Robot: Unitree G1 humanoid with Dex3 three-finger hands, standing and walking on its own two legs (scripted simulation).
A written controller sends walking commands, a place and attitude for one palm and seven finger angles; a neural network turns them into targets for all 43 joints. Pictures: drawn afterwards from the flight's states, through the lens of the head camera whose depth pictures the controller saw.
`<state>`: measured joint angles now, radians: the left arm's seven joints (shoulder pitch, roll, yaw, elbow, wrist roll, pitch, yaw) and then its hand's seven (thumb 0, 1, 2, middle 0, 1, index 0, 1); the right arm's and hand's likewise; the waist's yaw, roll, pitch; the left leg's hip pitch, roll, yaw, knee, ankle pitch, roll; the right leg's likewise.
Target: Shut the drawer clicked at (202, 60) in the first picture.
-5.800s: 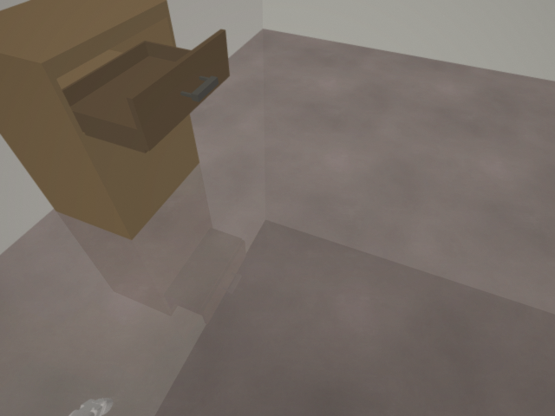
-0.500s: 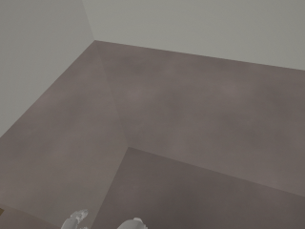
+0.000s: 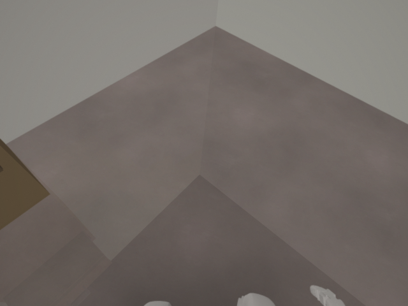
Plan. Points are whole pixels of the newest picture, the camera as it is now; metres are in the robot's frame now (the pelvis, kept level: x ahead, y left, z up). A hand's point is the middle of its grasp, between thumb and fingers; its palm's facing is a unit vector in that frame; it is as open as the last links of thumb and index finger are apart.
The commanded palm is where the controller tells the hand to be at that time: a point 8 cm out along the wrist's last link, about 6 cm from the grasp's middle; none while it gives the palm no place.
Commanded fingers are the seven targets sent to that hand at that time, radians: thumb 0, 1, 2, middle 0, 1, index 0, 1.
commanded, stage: turn to face it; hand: left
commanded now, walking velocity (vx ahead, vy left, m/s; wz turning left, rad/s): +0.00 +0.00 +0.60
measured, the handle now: out of the picture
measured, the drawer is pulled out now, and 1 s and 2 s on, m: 0.26 0.26 0.26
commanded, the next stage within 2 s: take the last steps up to it in 1.42 s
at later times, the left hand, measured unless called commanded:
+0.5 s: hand out of the picture +0.07 +0.16 -0.12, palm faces +0.28 -0.91 -0.31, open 7.4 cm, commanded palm none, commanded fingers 0.00 0.90 0.90 -0.20 -0.30 -0.20 -0.30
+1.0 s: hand out of the picture -0.10 +0.20 -0.17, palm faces +0.61 -0.75 -0.25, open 7.4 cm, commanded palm none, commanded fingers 0.00 0.90 0.90 -0.20 -0.30 -0.20 -0.30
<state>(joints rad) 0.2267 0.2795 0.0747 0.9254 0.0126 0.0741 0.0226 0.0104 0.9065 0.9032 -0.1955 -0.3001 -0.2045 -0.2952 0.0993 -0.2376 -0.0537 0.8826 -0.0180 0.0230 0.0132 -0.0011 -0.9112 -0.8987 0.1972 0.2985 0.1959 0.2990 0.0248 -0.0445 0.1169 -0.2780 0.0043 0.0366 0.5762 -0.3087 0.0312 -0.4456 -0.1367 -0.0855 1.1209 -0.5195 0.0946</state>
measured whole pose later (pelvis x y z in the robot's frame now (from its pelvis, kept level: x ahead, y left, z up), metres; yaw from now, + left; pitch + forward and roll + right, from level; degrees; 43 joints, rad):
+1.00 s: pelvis -0.02 -0.01 +0.01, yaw +35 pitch +0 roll -2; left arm 0.22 0.28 0.07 0.92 0.01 0.07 0.01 0.01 0.91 0.90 -0.19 -0.30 -0.20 -0.29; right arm 0.13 -0.23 -0.04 0.90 -0.02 0.03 0.01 0.00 -0.91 -0.90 0.20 0.30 0.20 0.30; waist 0.02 -0.04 0.08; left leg -0.25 -0.01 0.02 0.52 -0.27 0.05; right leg -0.48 -0.12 -0.06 1.14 -0.44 0.10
